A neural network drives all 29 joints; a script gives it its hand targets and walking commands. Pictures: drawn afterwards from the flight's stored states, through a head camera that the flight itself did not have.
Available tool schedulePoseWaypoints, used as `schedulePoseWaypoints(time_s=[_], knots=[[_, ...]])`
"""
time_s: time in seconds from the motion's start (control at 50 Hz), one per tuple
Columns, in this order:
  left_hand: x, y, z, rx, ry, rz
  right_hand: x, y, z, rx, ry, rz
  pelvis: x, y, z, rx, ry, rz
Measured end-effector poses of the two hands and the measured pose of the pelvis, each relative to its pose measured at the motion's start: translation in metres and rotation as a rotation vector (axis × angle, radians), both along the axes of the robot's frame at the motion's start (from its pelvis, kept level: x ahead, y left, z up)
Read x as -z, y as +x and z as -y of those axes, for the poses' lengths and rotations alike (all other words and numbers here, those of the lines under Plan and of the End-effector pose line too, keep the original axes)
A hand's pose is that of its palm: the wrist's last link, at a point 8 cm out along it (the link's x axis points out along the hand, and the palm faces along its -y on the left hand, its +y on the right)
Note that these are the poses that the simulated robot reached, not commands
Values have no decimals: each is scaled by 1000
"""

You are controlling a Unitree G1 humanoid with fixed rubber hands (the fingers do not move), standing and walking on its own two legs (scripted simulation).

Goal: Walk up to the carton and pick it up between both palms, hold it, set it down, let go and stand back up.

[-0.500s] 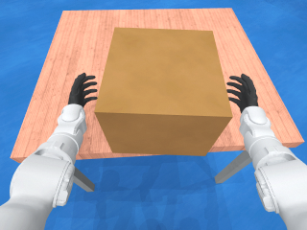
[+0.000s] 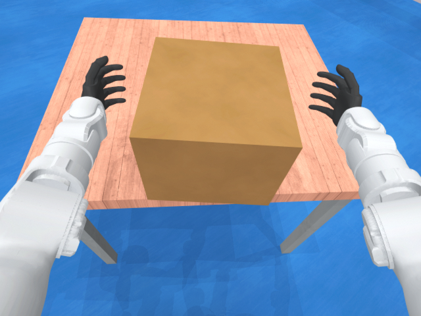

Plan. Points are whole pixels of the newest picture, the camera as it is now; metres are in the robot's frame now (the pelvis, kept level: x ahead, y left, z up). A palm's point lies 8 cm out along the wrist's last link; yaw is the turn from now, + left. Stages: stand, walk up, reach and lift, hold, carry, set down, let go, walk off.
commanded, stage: set down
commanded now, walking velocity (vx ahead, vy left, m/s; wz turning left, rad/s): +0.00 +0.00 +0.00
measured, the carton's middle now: (213, 123) +0.53 +0.04 +0.03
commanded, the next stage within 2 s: none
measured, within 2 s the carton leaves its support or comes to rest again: neither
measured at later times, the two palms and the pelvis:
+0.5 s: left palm (85, 90) +0.45 +0.25 +0.16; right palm (371, 113) +0.47 -0.22 +0.17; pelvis +0.03 +0.00 +0.03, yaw +0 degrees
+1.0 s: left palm (81, 154) +0.37 +0.25 +0.10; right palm (363, 174) +0.38 -0.22 +0.11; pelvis +0.03 +0.01 +0.03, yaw +1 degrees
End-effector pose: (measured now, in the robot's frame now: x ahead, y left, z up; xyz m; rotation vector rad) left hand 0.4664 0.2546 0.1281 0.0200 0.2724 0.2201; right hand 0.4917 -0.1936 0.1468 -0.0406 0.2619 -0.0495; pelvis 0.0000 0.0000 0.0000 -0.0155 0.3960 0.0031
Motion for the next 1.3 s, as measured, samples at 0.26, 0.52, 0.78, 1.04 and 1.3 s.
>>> schedulePoseWaypoints(time_s=[0.26,0.52,0.78,1.04,1.3], knots=[[-43,7,-13,11,9,-1,-36,4,13,42,22,5,-13,14,-3,-17,-9,86],[-31,-21,0,71,9,-44,-13,-30,27,16,0,-17,-25,26,-2,5,8,241],[17,-67,-3,31,-31,-51,34,-72,8,-12,33,-18,-25,18,-1,-14,10,261],[33,-105,2,41,-32,-43,43,-119,27,28,19,-6,-27,26,-8,-9,14,346],[72,-143,11,38,-28,-70,85,-168,20,-9,27,-39,-27,28,-11,-1,15,364]])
